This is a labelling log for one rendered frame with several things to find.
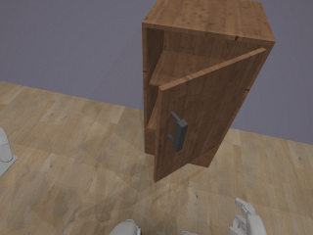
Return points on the left robot hand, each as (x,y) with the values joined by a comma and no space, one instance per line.
(6,156)

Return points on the cupboard door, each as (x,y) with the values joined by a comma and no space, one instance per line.
(206,100)

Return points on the robot left thigh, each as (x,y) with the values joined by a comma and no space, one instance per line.
(126,228)

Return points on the handle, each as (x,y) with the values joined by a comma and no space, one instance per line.
(180,133)

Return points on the robot left shin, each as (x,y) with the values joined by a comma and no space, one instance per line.
(129,220)

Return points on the right robot hand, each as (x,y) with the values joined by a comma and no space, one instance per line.
(252,225)

